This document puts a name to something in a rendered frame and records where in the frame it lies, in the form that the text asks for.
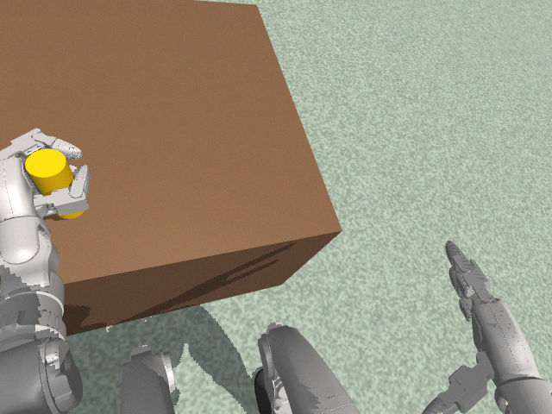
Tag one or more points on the right robot arm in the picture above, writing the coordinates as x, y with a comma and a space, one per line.
524, 395

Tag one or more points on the right robot foot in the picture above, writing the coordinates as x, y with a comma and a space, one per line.
261, 394

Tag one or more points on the left robot hand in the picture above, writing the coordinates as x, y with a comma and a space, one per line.
19, 194

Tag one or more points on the can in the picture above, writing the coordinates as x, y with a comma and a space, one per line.
50, 171

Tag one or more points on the right robot hand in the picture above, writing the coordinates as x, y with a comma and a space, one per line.
503, 352

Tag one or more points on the left robot arm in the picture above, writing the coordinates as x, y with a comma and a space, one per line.
37, 372

